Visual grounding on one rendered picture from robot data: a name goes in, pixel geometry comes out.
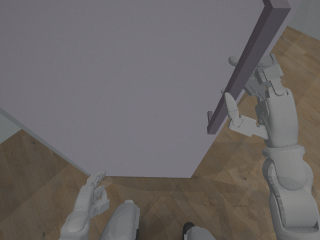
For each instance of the robot right foot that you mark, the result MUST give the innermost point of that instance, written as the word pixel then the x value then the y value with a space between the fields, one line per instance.
pixel 186 227

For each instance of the robot left forearm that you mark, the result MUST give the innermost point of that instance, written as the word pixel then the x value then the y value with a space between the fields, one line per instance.
pixel 76 226

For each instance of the right robot thigh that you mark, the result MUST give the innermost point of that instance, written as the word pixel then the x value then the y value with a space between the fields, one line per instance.
pixel 198 233

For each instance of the robot right forearm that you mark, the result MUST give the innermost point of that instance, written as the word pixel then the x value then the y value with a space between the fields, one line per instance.
pixel 294 211

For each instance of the handle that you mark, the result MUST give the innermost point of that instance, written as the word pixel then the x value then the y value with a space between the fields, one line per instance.
pixel 268 24

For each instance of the fridge door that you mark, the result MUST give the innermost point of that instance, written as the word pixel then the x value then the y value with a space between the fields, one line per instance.
pixel 124 85

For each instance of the right robot hand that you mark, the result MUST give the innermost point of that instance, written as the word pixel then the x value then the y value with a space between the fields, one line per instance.
pixel 276 105

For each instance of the left robot hand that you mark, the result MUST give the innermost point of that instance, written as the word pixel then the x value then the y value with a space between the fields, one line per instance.
pixel 87 198

